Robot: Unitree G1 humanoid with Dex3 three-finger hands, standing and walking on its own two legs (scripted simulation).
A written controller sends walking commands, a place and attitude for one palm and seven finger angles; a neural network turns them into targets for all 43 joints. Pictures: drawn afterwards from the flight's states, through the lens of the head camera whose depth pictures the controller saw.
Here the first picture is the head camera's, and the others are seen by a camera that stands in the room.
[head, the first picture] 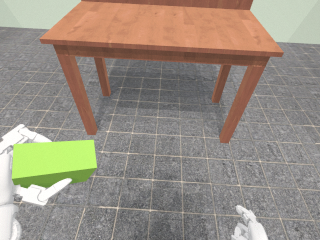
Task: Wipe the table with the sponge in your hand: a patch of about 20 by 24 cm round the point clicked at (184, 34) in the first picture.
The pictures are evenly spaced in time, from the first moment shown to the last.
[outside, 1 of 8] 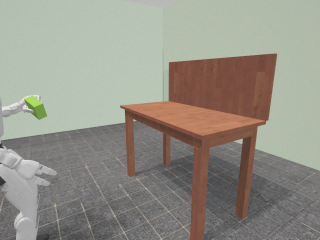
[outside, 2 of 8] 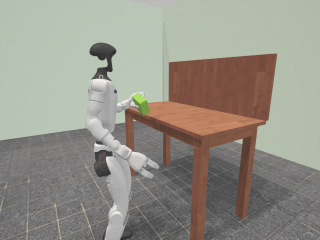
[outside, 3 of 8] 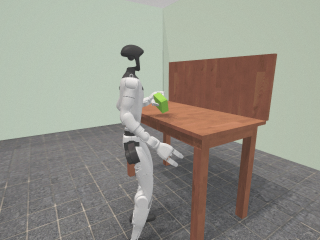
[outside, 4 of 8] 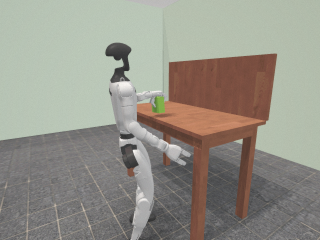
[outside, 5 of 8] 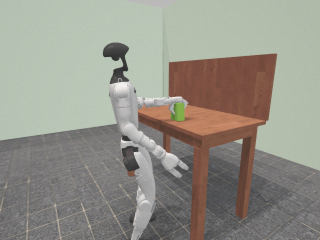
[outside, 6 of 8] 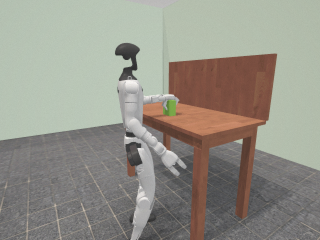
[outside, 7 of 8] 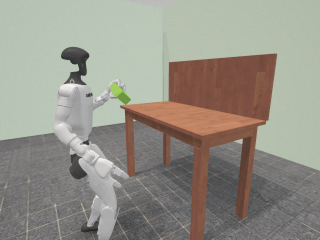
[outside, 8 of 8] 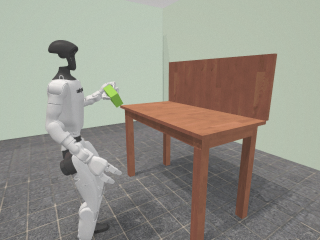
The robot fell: no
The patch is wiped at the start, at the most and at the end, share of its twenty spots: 0.00 0.95 0.95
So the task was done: yes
